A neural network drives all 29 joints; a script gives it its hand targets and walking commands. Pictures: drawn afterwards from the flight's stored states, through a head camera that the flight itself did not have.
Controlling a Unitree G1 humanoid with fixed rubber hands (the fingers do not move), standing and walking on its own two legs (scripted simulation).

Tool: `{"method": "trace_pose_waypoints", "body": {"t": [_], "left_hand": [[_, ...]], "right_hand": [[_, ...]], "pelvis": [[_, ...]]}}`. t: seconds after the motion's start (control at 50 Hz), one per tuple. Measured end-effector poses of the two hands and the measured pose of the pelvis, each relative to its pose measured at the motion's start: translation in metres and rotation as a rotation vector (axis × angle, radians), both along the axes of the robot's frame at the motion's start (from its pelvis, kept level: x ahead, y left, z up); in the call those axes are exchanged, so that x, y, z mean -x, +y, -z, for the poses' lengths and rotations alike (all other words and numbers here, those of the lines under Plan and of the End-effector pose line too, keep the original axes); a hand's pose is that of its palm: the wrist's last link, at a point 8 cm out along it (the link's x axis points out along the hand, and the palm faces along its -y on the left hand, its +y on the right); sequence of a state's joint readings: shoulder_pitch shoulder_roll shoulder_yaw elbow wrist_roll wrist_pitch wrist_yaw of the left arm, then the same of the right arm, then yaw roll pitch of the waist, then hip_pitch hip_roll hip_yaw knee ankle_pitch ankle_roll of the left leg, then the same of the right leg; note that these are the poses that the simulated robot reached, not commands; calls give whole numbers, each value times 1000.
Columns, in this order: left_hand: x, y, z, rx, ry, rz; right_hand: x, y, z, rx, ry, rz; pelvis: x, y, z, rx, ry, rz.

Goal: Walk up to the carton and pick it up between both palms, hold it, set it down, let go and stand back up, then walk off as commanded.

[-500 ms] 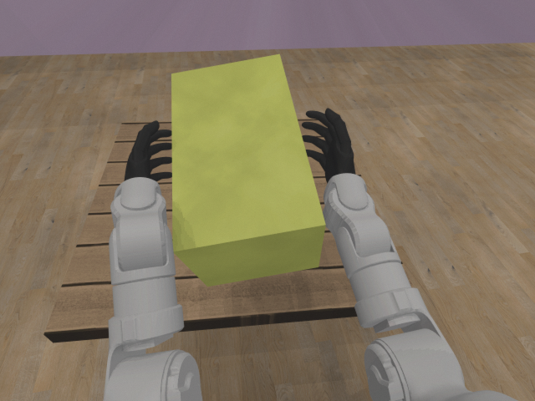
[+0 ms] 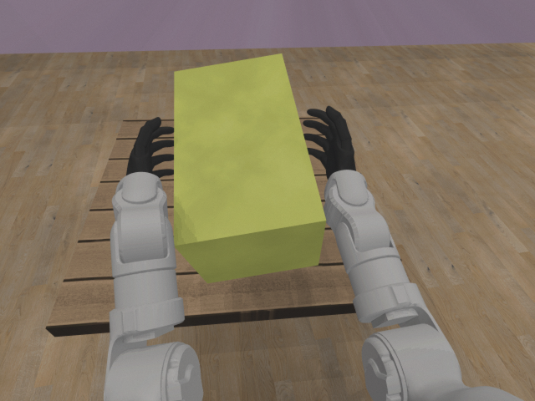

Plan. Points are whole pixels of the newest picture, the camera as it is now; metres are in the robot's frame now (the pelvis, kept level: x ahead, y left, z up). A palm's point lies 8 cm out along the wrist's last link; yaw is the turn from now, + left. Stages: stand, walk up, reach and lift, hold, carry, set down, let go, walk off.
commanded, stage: hold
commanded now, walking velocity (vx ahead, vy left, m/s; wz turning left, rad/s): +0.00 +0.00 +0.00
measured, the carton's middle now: (245, 166) +0.43 -0.01 +0.14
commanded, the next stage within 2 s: none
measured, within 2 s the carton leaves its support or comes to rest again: neither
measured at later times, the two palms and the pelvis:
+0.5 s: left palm (140, 175) +0.37 +0.14 +0.18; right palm (334, 161) +0.37 -0.13 +0.19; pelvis +0.01 +0.00 +0.00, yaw +0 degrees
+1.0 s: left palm (141, 180) +0.36 +0.14 +0.18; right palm (333, 167) +0.36 -0.13 +0.18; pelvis +0.00 +0.00 +0.00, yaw +0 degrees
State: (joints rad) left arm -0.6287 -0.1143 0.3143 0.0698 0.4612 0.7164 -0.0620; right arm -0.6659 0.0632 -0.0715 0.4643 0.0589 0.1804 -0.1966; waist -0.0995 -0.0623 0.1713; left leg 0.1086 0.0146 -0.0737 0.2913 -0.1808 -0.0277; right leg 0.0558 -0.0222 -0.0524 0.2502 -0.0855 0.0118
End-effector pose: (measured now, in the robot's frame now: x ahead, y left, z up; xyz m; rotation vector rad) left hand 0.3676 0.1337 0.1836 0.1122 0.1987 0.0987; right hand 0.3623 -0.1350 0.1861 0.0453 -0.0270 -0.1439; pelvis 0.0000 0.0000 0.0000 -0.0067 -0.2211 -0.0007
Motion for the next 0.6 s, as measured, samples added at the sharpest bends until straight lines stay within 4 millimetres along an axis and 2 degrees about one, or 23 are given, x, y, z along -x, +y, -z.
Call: {"method": "trace_pose_waypoints", "body": {"t": [0.14,0.4,0.6], "left_hand": [[0,1,-3,0,-22,-6],[-2,7,-1,14,-20,-10],[-1,3,8,10,9,10]], "right_hand": [[-1,2,-8,-9,-28,-5],[-4,7,-8,0,-25,-9],[-1,3,5,7,10,0]], "pelvis": [[-4,0,0,1,2,3],[-9,2,0,5,-8,5],[-11,3,0,7,-16,5]]}}
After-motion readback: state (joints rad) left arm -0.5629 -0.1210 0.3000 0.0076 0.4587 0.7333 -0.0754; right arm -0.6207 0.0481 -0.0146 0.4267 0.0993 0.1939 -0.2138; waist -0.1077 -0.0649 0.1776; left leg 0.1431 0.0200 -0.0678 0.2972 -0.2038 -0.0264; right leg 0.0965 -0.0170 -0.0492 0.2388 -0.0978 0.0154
